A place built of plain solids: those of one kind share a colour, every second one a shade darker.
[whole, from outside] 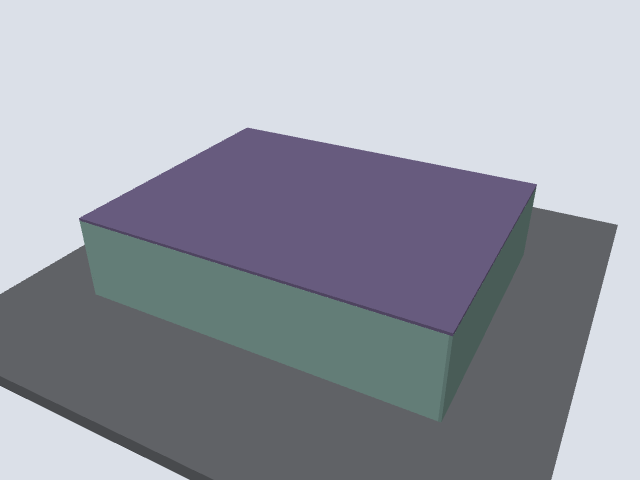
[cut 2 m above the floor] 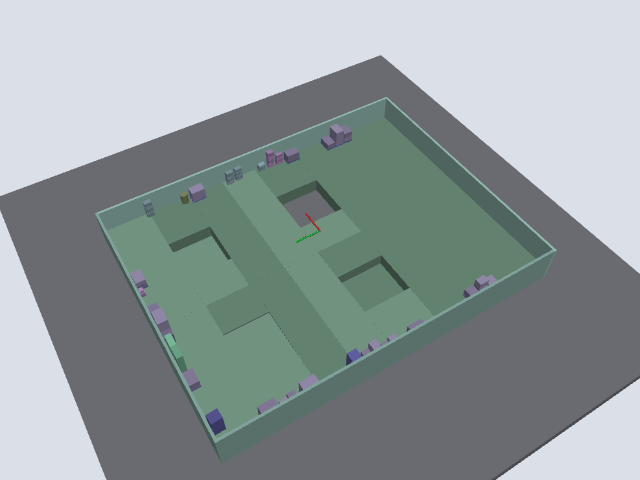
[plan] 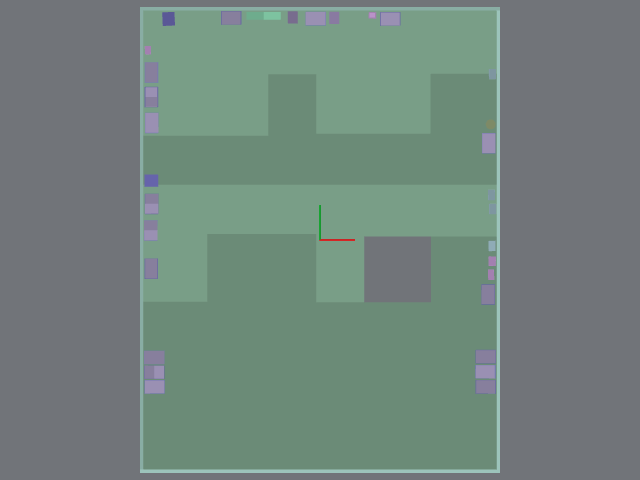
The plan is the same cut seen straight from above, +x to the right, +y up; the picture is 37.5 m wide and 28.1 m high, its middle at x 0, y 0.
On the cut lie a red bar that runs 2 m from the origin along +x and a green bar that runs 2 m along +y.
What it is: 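A closed goods hall without a stair; its walked floor is a bank 1.19 m over the ground, with five rectangular fields in it; some sunk deep, some a low step down, some level and merely marked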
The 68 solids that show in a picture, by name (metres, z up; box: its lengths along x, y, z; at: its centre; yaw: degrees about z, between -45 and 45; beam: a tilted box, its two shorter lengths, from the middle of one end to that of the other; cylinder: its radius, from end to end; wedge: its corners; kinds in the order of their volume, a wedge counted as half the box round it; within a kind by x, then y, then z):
{
 "floor_1": {"box": [3.77, 3.96, 1.24], "at": [-8.48, -1.63, 0.57]},
 "floor_2": {"box": [3.77, 3.58, 1.24], "at": [-8.47, 7.9, 0.57]},
 "floor_3": {"box": [10.14, 5.42, 1.24], "at": [-5.29, -6.32, 0.57]},
 "floor_4": {"box": [10.14, 2.88, 1.24], "at": [-5.29, 1.79, 0.57]},
 "floor_5": {"box": [10.14, 2.88, 1.24], "at": [-5.29, 4.67, 0.57]},
 "floor_6": {"box": [10.14, 3.76, 1.24], "at": [-5.29, 11.57, 0.57]},
 "floor_7": {"box": [3.6, 4.0, 0.26], "at": [-4.81, -1.63, 0.08]},
 "floor_8": {"box": [3.6, 3.62, 1.14], "at": [-4.81, 7.9, 0.52]},
 "floor_9": {"box": [2.81, 3.96, 1.24], "at": [-1.63, -1.63, 0.57]},
 "floor_10": {"box": [2.8, 3.58, 1.24], "at": [-1.63, 7.9, 0.57]},
 "floor_11": {"box": [20.72, 4.45, 1.12], "at": [0.0, -11.23, 0.51]},
 "floor_12": {"box": [2.81, 3.85, 1.24], "at": [1.18, -1.72, 0.57]},
 "floor_13": {"box": [2.92, 3.51, 1.24], "at": [1.24, 7.97, 0.57]},
 "floor_14": {"box": [3.81, 3.55, 0.12], "at": [4.58, 7.97, 0.01]},
 "floor_15": {"box": [10.58, 5.38, 1.24], "at": [5.07, -6.34, 0.57]},
 "floor_16": {"box": [10.58, 3.03, 1.24], "at": [5.07, 1.71, 0.57]},
 "floor_17": {"box": [10.58, 2.99, 1.24], "at": [5.07, 4.72, 0.57]},
 "floor_18": {"box": [10.58, 3.72, 1.24], "at": [5.07, 11.59, 0.57]},
 "floor_19": {"box": [3.89, 3.51, 1.24], "at": [8.41, 7.97, 0.57]},
 "floor_20": {"box": [3.86, 3.85, 1.24], "at": [8.43, -1.72, 0.57]},
 "wall_1": {"box": [0.2, 26.87, 6.37], "at": [-10.44, 0.0, 3.14]},
 "wall_2": {"box": [21.08, 0.2, 6.37], "at": [0.0, -13.53, 3.14]},
 "wall_3": {"box": [21.08, 0.2, 6.37], "at": [0.0, 13.53, 3.14]},
 "wall_4": {"box": [0.2, 26.87, 6.37], "at": [10.44, 0.0, 3.14]},
 "roof_1": {"box": [21.08, 27.27, 0.2], "at": [0.0, 0.0, 6.42]},
 "load_1": {"box": [0.78, 1.17, 0.36], "at": [-9.91, 0.56, 1.51], "yaw": 0.3},
 "load_2": {"box": [0.78, 0.58, 0.36], "at": [-9.9, 0.28, 1.87]},
 "load_3": {"box": [0.7, 1.17, 0.74], "at": [-9.88, -1.67, 1.7], "yaw": -0.1},
 "load_4": {"box": [0.7, 0.58, 0.37], "at": [-9.87, 8.09, 1.89], "yaw": -0.3},
 "load_5": {"box": [0.7, 1.16, 0.37], "at": [-9.87, 8.37, 1.52]},
 "load_6": {"box": [0.72, 1.16, 1.17], "at": [-9.87, 9.81, 1.92], "yaw": 0.1},
 "load_7": {"box": [0.77, 0.57, 0.65], "at": [-9.86, 1.83, 2.31], "yaw": 0.3},
 "load_8": {"box": [0.77, 1.15, 0.65], "at": [-9.85, 2.12, 1.66], "yaw": -0.1},
 "load_9": {"box": [0.77, 1.15, 1.2], "at": [-9.85, 6.85, 1.93], "yaw": 0.2},
 "load_10": {"box": [1.14, 0.77, 0.58], "at": [-9.71, -7.74, 1.62], "yaw": -0.2},
 "load_11": {"box": [1.16, 0.76, 0.53], "at": [-9.7, -6.88, 1.6]},
 "load_12": {"box": [1.12, 0.76, 0.6], "at": [-9.68, -8.6, 1.63], "yaw": 0.1},
 "load_13": {"box": [0.57, 0.77, 0.58], "at": [-9.42, -7.74, 2.2], "yaw": -0.1},
 "load_14": {"box": [1.1, 0.76, 0.59], "at": [-5.2, 13.0, 1.63]},
 "load_15": {"box": [1.16, 0.76, 1.24], "at": [-0.26, 12.97, 1.95], "yaw": 0.1},
 "load_16": {"box": [1.11, 0.76, 0.35], "at": [4.12, 12.94, 1.86]},
 "load_17": {"box": [1.11, 0.77, 1.37], "at": [9.68, -7.72, 2.02], "yaw": -0.2},
 "load_18": {"box": [1.11, 0.77, 0.44], "at": [9.7, -8.59, 1.99], "yaw": -0.3},
 "load_19": {"box": [1.15, 0.74, 0.42], "at": [9.7, -6.83, 1.54]},
 "load_20": {"box": [0.75, 1.12, 0.68], "at": [9.84, -3.19, 1.67], "yaw": -0.1},
 "load_21": {"box": [0.76, 1.14, 0.88], "at": [9.88, 5.66, 1.77]},
 "cage_trolley_1": {"box": [0.8, 0.72, 1.66], "at": [-9.87, 3.47, 2.02], "yaw": -0.3},
 "cage_trolley_2": {"box": [0.72, 0.8, 1.66], "at": [-8.86, 12.94, 2.02], "yaw": 2.3},
 "shelving_1": {"box": [1.0, 0.45, 2.1], "at": [-3.8, 13.12, 2.24]},
 "shelving_2": {"box": [1.0, 0.45, 2.1], "at": [-2.8, 13.12, 2.24]},
 "pallet_1": {"box": [0.8, 1.2, 0.14], "at": [-9.88, -1.68, 1.26]},
 "pallet_2": {"box": [1.2, 0.8, 0.14], "at": [-9.68, -8.6, 1.26]},
 "pallet_3": {"box": [1.2, 0.8, 0.14], "at": [-5.2, 13.0, 1.26]},
 "pallet_4": {"box": [1.2, 0.8, 0.14], "at": [4.12, 12.94, 1.26]},
 "pallet_5": {"box": [1.2, 0.8, 0.14], "at": [9.69, -7.71, 1.26]},
 "pallet_6": {"box": [1.2, 0.8, 0.14], "at": [9.7, -8.6, 1.26]},
 "pallet_7": {"box": [0.8, 1.2, 0.14], "at": [9.84, -3.19, 1.26]},
 "pallet_8": {"box": [0.8, 1.2, 0.14], "at": [9.88, 5.66, 1.26]},
 "bin_1": {"box": [0.58, 0.72, 1.06], "at": [-1.59, 13.04, 1.72]},
 "bin_2": {"box": [0.58, 0.72, 1.06], "at": [0.84, 13.0, 1.72]},
 "crate_1": {"box": [0.4, 0.6, 0.3], "at": [10.04, 2.63, 2.24], "yaw": 0.6},
 "crate_2": {"box": [0.4, 0.6, 0.2], "at": [10.07, -0.35, 1.69], "yaw": 0.5},
 "crate_3": {"box": [0.4, 0.6, 0.2], "at": [10.1, 1.81, 2.29], "yaw": -0.7},
 "crate_4": {"box": [0.4, 0.6, 0.3], "at": [10.1, 9.72, 2.54], "yaw": 0.1},
 "drum_1": {"cylinder": 0.29, "from": [9.99, 6.77, 1.19], "to": [9.99, 6.77, 2.07]},
 "carton_1": {"box": [0.34, 0.48, 0.36], "at": [-10.07, 11.11, 2.08], "yaw": -0.9},
 "carton_2": {"box": [0.34, 0.6, 0.25], "at": [10.01, -2.04, 2.08], "yaw": 0.8},
 "carton_3": {"box": [0.41, 0.55, 0.39], "at": [10.07, -1.24, 2.57], "yaw": -2.0}
}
